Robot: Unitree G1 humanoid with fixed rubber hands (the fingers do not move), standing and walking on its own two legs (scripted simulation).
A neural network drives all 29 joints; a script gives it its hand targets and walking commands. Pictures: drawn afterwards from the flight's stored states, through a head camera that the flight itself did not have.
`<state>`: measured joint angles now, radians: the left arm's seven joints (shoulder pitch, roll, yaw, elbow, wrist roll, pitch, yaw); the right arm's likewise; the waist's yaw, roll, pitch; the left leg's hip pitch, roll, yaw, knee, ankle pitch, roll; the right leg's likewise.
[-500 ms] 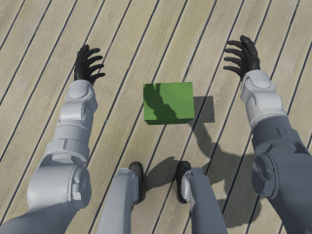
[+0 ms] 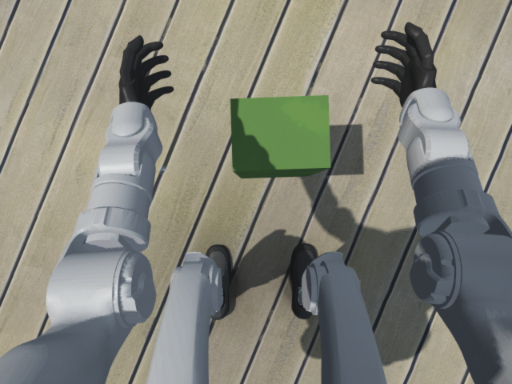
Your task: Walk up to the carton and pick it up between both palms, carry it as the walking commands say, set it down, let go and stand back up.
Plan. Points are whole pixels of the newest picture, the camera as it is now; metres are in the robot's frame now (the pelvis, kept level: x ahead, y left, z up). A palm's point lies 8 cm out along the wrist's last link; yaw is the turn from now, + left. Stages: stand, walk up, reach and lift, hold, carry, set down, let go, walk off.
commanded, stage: reach and lift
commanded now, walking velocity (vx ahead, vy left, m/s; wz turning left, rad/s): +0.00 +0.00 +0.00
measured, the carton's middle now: (276, 144) +0.49 -0.04 -0.45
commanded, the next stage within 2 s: none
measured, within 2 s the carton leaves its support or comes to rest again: neither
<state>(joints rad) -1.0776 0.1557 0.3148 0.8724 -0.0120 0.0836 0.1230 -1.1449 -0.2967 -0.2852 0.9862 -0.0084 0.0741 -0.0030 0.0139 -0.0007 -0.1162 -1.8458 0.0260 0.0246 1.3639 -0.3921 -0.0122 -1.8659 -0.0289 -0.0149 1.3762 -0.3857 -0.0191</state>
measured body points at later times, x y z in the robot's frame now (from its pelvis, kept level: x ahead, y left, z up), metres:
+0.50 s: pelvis -0.02 +0.00 -0.13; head +0.32 -0.01 +0.16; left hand +0.52 +0.17 -0.28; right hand +0.52 -0.21 -0.28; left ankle +0.09 +0.13 -0.55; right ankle +0.09 -0.11 -0.55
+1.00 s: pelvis -0.03 +0.00 -0.21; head +0.34 -0.02 +0.04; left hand +0.52 +0.17 -0.39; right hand +0.52 -0.20 -0.40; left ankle +0.09 +0.13 -0.55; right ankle +0.09 -0.11 -0.55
